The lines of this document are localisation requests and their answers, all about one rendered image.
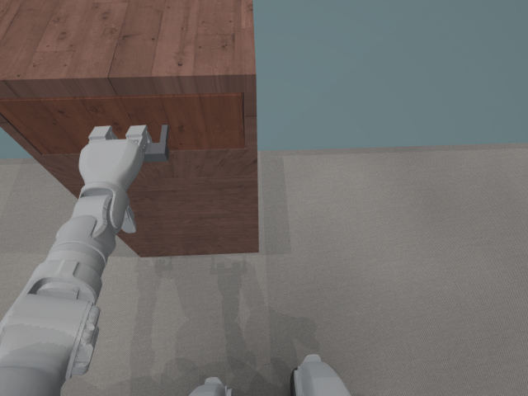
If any drawer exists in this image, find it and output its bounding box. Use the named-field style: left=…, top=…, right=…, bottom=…
left=0, top=92, right=245, bottom=154

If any robot right thigh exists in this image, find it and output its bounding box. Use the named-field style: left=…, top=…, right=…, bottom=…
left=294, top=362, right=351, bottom=396

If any robot left forearm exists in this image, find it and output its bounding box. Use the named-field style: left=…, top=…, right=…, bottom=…
left=0, top=181, right=128, bottom=346

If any handle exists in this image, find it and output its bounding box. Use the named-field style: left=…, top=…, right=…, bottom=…
left=85, top=125, right=169, bottom=163

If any left robot upper arm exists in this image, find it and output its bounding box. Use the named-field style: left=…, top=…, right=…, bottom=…
left=0, top=294, right=101, bottom=396

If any robot left hand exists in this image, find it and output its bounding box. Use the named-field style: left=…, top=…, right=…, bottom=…
left=78, top=125, right=153, bottom=233

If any robot right shin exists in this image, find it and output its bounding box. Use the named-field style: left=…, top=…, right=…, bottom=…
left=300, top=355, right=322, bottom=367

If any cabinet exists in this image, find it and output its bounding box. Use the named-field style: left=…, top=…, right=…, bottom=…
left=0, top=0, right=259, bottom=257

